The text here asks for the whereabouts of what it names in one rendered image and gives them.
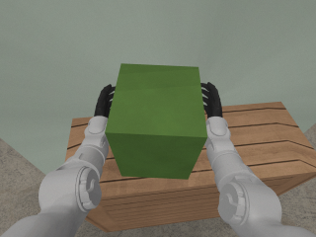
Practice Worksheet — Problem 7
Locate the robot left upper arm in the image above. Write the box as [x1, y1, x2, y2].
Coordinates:
[0, 166, 102, 237]

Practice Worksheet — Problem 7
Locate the robot right upper arm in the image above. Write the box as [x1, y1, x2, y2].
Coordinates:
[217, 180, 316, 237]

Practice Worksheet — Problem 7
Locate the left robot hand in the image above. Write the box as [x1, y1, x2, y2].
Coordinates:
[94, 84, 116, 118]

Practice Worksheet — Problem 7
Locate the right robot forearm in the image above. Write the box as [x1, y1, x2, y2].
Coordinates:
[204, 117, 282, 215]

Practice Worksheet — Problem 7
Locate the right robot hand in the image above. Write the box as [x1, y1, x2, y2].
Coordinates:
[200, 82, 223, 118]

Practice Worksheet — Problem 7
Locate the pedestal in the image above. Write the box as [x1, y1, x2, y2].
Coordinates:
[64, 102, 316, 233]

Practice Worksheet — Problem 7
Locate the carton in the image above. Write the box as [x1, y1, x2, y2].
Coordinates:
[105, 63, 208, 180]

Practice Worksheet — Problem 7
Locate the left robot forearm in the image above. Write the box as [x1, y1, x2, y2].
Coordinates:
[39, 116, 110, 208]

